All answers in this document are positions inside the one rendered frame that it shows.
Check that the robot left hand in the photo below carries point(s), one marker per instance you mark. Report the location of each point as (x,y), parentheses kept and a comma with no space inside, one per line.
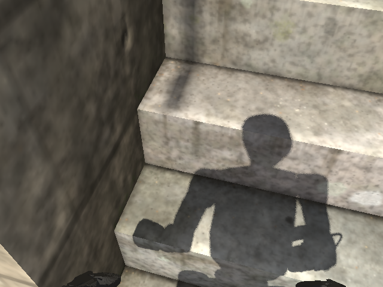
(90,279)

